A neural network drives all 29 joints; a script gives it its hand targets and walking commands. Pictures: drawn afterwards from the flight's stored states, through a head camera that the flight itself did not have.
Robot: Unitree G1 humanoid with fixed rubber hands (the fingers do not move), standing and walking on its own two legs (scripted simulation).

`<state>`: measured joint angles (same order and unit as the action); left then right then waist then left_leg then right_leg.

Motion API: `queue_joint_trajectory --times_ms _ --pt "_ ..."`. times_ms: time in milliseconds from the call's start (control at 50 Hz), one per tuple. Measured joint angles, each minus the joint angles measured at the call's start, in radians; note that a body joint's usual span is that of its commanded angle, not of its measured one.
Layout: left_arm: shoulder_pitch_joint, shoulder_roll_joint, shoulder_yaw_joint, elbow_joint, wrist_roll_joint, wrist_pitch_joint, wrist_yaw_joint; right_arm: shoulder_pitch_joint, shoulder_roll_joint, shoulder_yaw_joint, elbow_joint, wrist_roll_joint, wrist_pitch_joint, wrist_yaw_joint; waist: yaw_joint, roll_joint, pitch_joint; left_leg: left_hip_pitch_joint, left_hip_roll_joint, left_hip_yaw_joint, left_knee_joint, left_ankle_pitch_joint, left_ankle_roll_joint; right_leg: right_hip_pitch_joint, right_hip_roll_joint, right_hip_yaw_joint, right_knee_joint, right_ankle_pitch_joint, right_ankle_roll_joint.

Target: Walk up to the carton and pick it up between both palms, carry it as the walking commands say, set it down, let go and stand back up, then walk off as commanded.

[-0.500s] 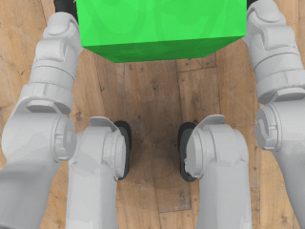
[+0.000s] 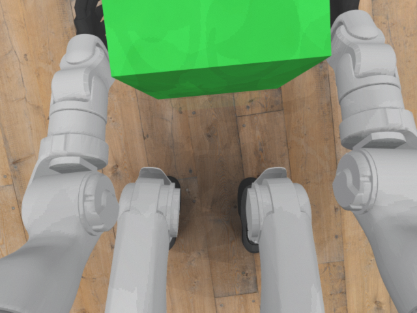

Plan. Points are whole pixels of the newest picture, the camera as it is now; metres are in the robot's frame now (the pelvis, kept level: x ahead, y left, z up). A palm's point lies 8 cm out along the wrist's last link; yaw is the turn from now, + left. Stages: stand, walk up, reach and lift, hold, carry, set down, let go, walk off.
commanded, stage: reach and lift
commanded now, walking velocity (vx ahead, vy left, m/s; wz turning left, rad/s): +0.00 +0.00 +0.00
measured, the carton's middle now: (214, 41) +0.54 -0.02 -0.18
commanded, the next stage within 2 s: none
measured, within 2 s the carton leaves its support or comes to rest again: neither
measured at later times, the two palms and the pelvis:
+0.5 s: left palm (69, 30) +0.51 +0.17 -0.05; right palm (371, 4) +0.53 -0.20 -0.05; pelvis +0.00 +0.00 +0.05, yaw -1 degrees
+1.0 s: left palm (26, 19) +0.50 +0.17 +0.02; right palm out of the picture +0.51 -0.20 +0.03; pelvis +0.01 +0.00 +0.11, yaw -1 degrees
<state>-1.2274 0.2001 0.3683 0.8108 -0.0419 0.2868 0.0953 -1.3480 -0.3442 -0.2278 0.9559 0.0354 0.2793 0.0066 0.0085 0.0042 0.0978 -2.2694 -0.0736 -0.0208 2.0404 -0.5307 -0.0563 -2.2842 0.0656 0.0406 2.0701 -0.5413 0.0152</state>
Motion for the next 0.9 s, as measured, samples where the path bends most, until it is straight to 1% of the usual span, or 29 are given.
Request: queue_joint_trajectory --times_ms 160,280,460,580,900 --pt "0.039 -0.019 0.012 -0.071 0.008 0.028 -0.005 0.054 0.024 -0.030 -0.088 -0.018 0.030 0.005 0.002 0.010 -0.043 0.004 -0.008 -0.008 -0.036 0.001 0.000 0.009 0.002 0.000 -0.040 -0.001 0.005" --pt "0.073 -0.042 0.026 -0.108 0.025 0.046 -0.008 0.093 0.039 -0.051 -0.131 -0.031 0.053 0.014 0.003 0.011 -0.087 0.022 -0.009 -0.012 -0.073 0.004 0.002 0.028 0.010 0.003 -0.081 0.005 0.010" --pt "0.117 -0.073 0.064 -0.124 0.068 0.065 -0.026 0.126 0.065 -0.083 -0.133 -0.070 0.073 0.028 0.007 0.004 -0.147 0.074 -0.008 -0.018 -0.154 0.021 0.001 0.077 0.019 0.010 -0.164 0.027 0.011" --pt "0.138 -0.080 0.078 -0.132 0.083 0.075 -0.036 0.140 0.083 -0.099 -0.131 -0.091 0.077 0.032 0.008 0.002 -0.172 0.108 -0.012 -0.024 -0.204 0.035 -0.002 0.112 0.020 0.011 -0.214 0.041 0.009" --pt "0.215 -0.109 0.083 -0.165 0.103 0.091 -0.049 0.233 0.118 -0.112 -0.176 -0.100 0.090 0.035 0.011 0.006 -0.232 0.216 -0.015 -0.040 -0.315 0.046 -0.002 0.221 0.026 0.013 -0.329 0.054 0.008"
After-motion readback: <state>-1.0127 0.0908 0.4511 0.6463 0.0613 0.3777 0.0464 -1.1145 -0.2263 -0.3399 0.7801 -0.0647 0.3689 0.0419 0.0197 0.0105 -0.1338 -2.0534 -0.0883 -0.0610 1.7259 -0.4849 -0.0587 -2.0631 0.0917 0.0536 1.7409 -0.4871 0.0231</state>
